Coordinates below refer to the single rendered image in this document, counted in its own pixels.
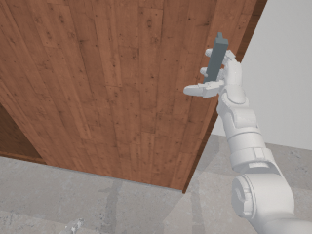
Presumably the left robot hand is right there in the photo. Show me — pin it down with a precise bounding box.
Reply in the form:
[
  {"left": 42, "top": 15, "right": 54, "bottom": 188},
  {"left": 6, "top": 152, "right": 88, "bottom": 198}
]
[{"left": 59, "top": 218, "right": 85, "bottom": 234}]

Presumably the right robot hand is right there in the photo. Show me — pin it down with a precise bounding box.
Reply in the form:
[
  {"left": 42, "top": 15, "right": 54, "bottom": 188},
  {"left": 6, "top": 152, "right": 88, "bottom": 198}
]
[{"left": 183, "top": 48, "right": 243, "bottom": 98}]

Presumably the robot right upper arm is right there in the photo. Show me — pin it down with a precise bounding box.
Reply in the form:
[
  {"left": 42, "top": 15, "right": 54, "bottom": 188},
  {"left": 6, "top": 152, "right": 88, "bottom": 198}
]
[{"left": 231, "top": 173, "right": 312, "bottom": 234}]

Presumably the wardrobe door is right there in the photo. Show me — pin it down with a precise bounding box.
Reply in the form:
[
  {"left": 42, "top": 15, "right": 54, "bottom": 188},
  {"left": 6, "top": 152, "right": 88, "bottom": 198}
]
[
  {"left": 0, "top": 102, "right": 43, "bottom": 159},
  {"left": 0, "top": 0, "right": 257, "bottom": 190}
]

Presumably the robot right forearm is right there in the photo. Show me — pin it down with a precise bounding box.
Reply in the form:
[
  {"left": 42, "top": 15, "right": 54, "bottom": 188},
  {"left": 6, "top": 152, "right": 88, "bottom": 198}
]
[{"left": 216, "top": 84, "right": 294, "bottom": 210}]

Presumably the handle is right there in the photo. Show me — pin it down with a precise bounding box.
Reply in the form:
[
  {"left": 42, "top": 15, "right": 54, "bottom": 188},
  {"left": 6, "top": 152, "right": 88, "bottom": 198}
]
[{"left": 201, "top": 32, "right": 229, "bottom": 98}]

